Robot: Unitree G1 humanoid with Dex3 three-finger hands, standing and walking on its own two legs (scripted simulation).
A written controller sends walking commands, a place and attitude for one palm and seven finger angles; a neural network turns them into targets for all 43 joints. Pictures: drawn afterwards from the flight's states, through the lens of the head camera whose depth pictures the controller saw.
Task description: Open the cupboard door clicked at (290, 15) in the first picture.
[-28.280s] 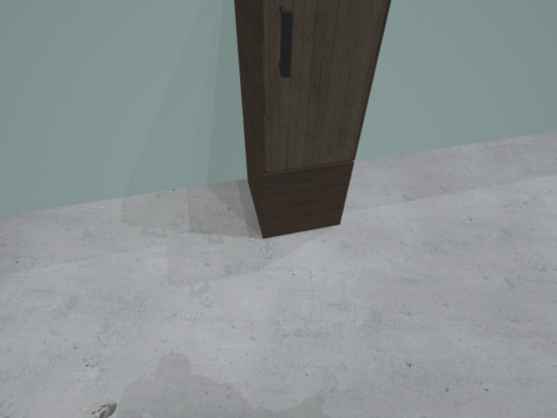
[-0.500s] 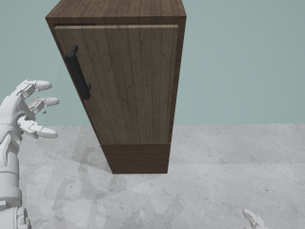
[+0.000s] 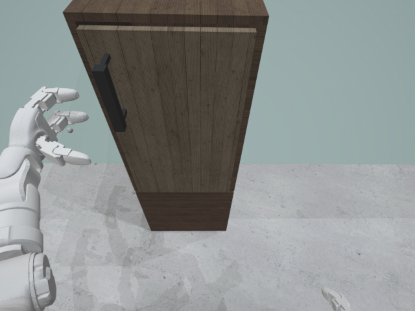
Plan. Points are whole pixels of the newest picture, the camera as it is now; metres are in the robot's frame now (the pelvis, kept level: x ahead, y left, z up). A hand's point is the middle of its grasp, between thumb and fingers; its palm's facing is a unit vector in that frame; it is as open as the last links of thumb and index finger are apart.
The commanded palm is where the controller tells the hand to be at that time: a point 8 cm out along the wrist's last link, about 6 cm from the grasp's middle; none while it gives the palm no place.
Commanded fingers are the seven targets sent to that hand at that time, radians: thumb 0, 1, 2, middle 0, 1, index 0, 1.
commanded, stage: move the hooked fingers beside the handle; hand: left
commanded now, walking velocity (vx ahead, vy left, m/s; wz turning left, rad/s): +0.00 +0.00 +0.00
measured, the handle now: (113, 95) +0.52 +0.22 +0.13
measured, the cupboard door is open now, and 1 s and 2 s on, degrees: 0 0 0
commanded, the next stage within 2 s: slide the fingers in behind the handle in 1.48 s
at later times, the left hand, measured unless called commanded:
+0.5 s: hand (83, 108) +0.46 +0.26 +0.14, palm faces +0.02 -1.00 -0.01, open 14.0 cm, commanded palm +0.44 +0.32 +0.13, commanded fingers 0.00 -0.50 0.30 -0.30 -1.20 -0.30 -1.20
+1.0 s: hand (87, 112) +0.47 +0.26 +0.12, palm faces +0.02 -1.00 -0.03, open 14.0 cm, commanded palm +0.44 +0.31 +0.13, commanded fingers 0.00 -0.50 0.30 -0.30 -1.20 -0.30 -1.20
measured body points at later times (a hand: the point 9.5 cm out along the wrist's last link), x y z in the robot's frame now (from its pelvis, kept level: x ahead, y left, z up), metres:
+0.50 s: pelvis +0.00 +0.00 -0.01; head +0.07 +0.01 +0.44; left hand +0.45 +0.31 +0.14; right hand +0.02 -0.28 -0.12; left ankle +0.01 +0.10 -0.73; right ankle -0.01 -0.11 -0.73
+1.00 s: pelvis +0.01 +0.00 -0.01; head +0.08 +0.01 +0.43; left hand +0.46 +0.31 +0.13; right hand +0.04 -0.28 -0.12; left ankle +0.01 +0.10 -0.73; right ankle -0.01 -0.11 -0.73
